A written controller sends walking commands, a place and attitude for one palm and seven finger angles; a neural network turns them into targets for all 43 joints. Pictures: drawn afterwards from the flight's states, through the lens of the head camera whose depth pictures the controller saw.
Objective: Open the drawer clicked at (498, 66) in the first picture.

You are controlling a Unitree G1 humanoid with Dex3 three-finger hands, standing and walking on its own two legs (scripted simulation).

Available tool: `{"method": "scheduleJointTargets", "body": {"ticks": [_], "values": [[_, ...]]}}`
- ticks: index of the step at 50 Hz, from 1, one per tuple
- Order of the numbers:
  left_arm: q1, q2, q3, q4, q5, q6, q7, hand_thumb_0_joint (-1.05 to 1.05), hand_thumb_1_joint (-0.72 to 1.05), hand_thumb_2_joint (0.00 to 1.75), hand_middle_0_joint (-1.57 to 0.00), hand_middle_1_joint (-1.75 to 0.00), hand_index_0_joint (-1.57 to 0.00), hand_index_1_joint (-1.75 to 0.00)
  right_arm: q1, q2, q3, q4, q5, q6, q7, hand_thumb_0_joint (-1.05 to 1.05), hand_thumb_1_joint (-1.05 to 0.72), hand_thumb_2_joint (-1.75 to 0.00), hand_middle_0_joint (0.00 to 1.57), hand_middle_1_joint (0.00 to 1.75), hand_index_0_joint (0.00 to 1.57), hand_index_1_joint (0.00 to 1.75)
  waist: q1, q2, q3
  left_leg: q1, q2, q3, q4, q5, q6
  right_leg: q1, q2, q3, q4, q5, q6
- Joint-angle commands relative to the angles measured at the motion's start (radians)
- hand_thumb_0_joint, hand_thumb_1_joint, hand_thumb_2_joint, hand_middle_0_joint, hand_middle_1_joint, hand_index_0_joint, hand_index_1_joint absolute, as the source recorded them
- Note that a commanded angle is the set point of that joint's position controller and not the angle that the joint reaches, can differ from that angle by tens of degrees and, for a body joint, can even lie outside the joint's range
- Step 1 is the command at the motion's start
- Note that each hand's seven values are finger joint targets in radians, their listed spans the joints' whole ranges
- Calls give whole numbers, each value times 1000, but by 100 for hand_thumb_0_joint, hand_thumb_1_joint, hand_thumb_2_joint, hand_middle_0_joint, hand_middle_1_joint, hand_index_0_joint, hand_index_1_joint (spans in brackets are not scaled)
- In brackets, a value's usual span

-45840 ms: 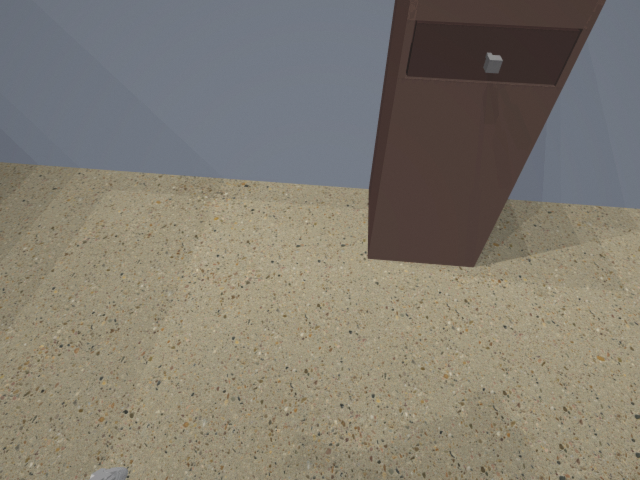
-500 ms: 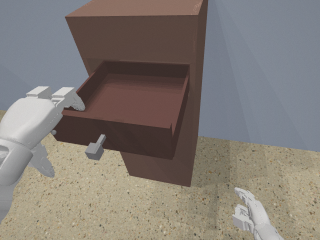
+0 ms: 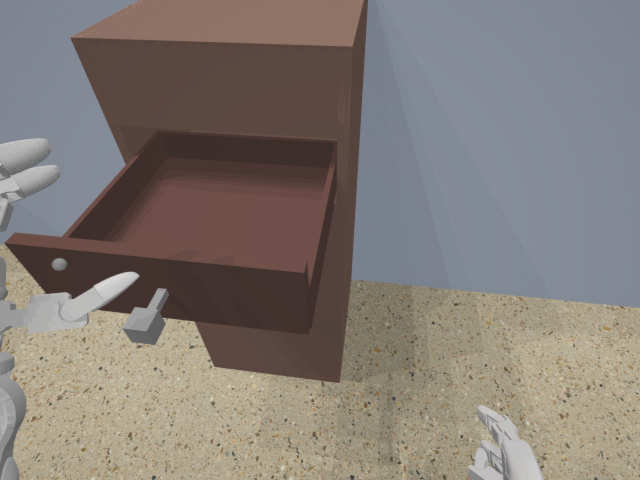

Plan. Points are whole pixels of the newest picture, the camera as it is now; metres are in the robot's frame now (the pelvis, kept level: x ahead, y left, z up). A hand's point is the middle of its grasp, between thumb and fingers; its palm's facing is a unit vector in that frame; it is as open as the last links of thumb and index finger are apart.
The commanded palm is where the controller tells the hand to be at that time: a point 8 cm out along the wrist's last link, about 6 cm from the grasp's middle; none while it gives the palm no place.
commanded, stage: draw the hand back to the body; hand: left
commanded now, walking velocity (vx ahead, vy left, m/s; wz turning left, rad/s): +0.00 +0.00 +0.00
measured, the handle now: (151, 314) +0.28 +0.25 +0.07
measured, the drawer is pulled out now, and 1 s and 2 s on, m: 0.30 0.30 0.30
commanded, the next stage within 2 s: step back with the hand held close in 0.54 s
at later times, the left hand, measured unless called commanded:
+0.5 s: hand (24, 297) +0.17 +0.24 +0.26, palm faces +0.53 -0.78 -0.33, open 7.7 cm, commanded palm +0.12 +0.28 +0.26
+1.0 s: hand (12, 324) +0.16 +0.25 +0.24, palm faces +0.40 -0.74 -0.54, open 7.4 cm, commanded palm +0.09 +0.30 +0.26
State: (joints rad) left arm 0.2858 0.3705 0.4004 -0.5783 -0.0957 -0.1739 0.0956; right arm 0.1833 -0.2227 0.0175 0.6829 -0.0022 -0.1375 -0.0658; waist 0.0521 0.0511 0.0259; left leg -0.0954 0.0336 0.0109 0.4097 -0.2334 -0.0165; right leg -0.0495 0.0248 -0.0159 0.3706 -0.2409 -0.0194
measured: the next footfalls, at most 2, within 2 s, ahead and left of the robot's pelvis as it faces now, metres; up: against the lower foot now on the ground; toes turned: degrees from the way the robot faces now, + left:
right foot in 1.66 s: -0.14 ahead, -0.09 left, +0.00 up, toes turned +1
left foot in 1.86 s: -0.11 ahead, +0.12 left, +0.00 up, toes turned +3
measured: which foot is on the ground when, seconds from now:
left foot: down 0.00-1.00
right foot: down 0.00-1.00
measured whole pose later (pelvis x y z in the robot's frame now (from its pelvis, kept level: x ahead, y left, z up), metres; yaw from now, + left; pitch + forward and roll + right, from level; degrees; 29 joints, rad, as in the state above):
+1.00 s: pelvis -0.04 +0.02 -0.01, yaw +0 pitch +1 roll -1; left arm 0.51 0.50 0.53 -0.73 -0.07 -0.21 0.11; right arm 0.17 -0.24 -0.03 0.56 0.02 -0.04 -0.06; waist 0.00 0.02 0.03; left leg -0.32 0.01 0.01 0.50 -0.19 0.01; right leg -0.26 0.00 -0.02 0.44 -0.20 0.01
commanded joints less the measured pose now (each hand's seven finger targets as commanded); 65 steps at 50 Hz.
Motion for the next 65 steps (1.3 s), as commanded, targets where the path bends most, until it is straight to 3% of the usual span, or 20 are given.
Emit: {"method": "scheduleJointTargets", "body": {"ticks": [1, 3, 6, 9, 11, 14, 17, 28, 32, 33, 34, 35, 38, 42, 45, 50, 58, 60, 62, 65], "values": [[-82, 190, 128, -207, -3, -53, 15, 0, 34, 66, -24, -66, -24, -66, -170, -93, -39, -182, 5, -54, -6, 0, -90, -90, 20, 30, 20, 30, 19, 14, -123, 49, -5, 29, -27, 243, 29, -30, -21, -24, -43, 261, 10], [-54, 193, 139, -207, -5, -49, 15, 0, 41, 69, -24, -62, -24, -62, -169, -94, -42, -182, 6, -53, -7, 0, -90, -90, 20, 30, 20, 30, 22, 25, -127, 57, -8, 34, -21, 260, 29, -32, -19, -25, -48, 282, 9], [-33, 186, 142, -191, -8, -43, 14, 0, 51, 74, -23, -55, -23, -55, -166, -92, -44, -186, 8, -46, -10, 0, -90, -90, 20, 30, 20, 30, 19, -29, -108, 49, -5, 34, -21, 245, 33, -46, -21, -23, -48, 275, 15], [-25, 187, 144, -193, -7, -40, 15, 0, 62, 78, -22, -48, -22, -48, -170, -88, -42, -186, 8, -44, -12, 0, -90, -90, 20, 30, 20, 30, 19, 14, -100, 49, -10, 37, -21, 225, 32, -54, -23, -17, -60, 255, 15], [-9, 185, 145, -195, -7, -38, 15, 0, 69, 81, -22, -43, -22, -43, -168, -87, -42, -190, 8, -42, -12, 0, -90, -90, 20, 30, 20, 30, 21, -30, -91, 47, -9, 30, -21, 228, 34, -57, -20, -19, -58, 257, 16], [-37, 178, 129, -216, -3, -35, 16, 0, 80, 86, -21, -37, -21, -37, -170, -85, -39, -188, 6, -44, -12, 0, -90, -90, 20, 30, 20, 30, 16, 24, -86, 51, -12, 29, -23, 218, 31, -63, -22, -17, -64, 238, 14], [-45, 178, 128, -215, 1, -32, 19, 0, 90, 90, -20, -30, -20, -30, -168, -81, -38, -187, 3, -46, -13, 0, -90, -90, 20, 30, 20, 30, 17, 2, -90, 58, -12, 25, -21, 217, 32, -67, -21, -17, -62, 235, 15], [-70, 179, 126, -197, -4, -20, 18, 0, 90, 90, -20, -30, -20, -30, -189, -79, -35, -185, 4, -43, -15, 0, -90, -90, 20, 30, 20, 30, 24, 27, -61, 54, -12, 17, -38, 156, 29, -83, -20, -12, -93, 150, 12], [-71, 173, 121, -192, -2, -23, 20, 0, 90, 90, -20, -30, -20, -30, -188, -75, -32, -187, 3, -43, -13, 0, -90, -90, 20, 30, 20, 30, 24, 3, -54, 40, -11, 7, -47, 130, 28, -81, -20, -15, -88, 110, 12], [-219, 341, 271, -232, 19, -71, 32, 0, 90, 90, -20, -30, -20, -30, -163, -101, -18, -234, 22, -24, -1, 0, -90, -90, 20, 30, 20, 30, -19, 61, 49, -44, -5, -10, -27, 60, 38, -199, -63, 63, -140, 107, 14], [-97, 242, 186, -176, 13, -71, 17, 0, 90, 90, -20, -30, -20, -30, -172, -99, -31, -223, 14, -9, -5, 0, -90, -90, 20, 30, 20, 30, -25, -55, 7, -55, -3, -35, 12, 76, 43, -222, -86, 64, -148, 109, 17], [-28, 219, 169, -165, 17, -69, 10, 0, 90, 90, -20, -30, -20, -30, -160, -106, -37, -229, 14, 4, -1, 0, -90, -90, 20, 30, 20, 30, -29, -98, -26, -40, -4, -31, 38, 112, 46, -223, -96, 70, -146, 130, 15], [35, 234, 182, -233, 19, -81, 14, 0, 90, 90, -20, -30, -20, -30, -152, -115, -49, -240, 17, 19, 0, 0, -90, -90, 20, 30, 20, 30, -34, -25, -117, -35, 1, -23, 58, 206, 41, -197, -113, 62, -93, 243, 8], [141, 272, 238, -294, 20, -85, 28, 0, 90, 90, -20, -30, -20, -30, -120, -121, -67, -268, 23, 40, 3, 0, -90, -90, 20, 30, 20, 30, -37, -21, -220, -56, 32, -28, 65, 376, 36, -125, -99, 30, 7, 363, 20], [195, 285, 269, -318, 15, -88, 37, 0, 90, 90, -20, -30, -20, -30, -115, -120, -74, -281, 27, 49, 3, 0, -90, -90, 20, 30, 20, 30, -38, -14, -240, -84, 47, -40, 64, 413, 32, -114, -89, 22, 49, 379, 23], [209, 301, 296, -335, 18, -97, 53, 0, 90, 90, -20, -30, -20, -30, -103, -127, -79, -291, 25, 38, 0, 0, -90, -90, 20, 30, 20, 30, -36, 35, -208, -184, 74, -77, 11, 284, 43, -130, -60, 11, 102, 228, 27], [97, 295, 309, -323, 49, -127, 66, 0, 90, 90, -20, -30, -20, -30, -82, -145, -82, -290, 17, -11, 2, 0, -90, -90, 20, 30, 20, 30, -41, 109, -128, -506, 113, -115, -105, -271, 81, -59, -27, 22, 235, 15, 25], [74, 266, 284, -298, 55, -130, 68, 0, 90, 90, -20, -30, -20, -30, -63, -137, -75, -286, 17, -18, 4, 0, -90, -90, 20, 30, 20, 30, -49, 76, -103, -564, 105, -118, -89, -336, 81, -62, -33, 36, 231, -33, 21], [43, 265, 273, -289, 60, -132, 70, 0, 90, 90, -20, -30, -20, -30, -57, -134, -76, -282, 18, -23, 6, 0, -90, -90, 20, 30, 20, 30, -54, 30, -81, -534, 71, -88, -16, -365, 69, -156, -62, 81, 152, -153, 7], [6, 273, 249, -318, 57, -139, 81, 0, 90, 90, -20, -30, -20, -30, -39, -123, -71, -256, 13, -24, 2, 0, -90, -90, 20, 30, 20, 30, -63, -77, -83, -307, -12, -39, 179, -263, 25, -414, -146, 162, -53, -309, -29]]}}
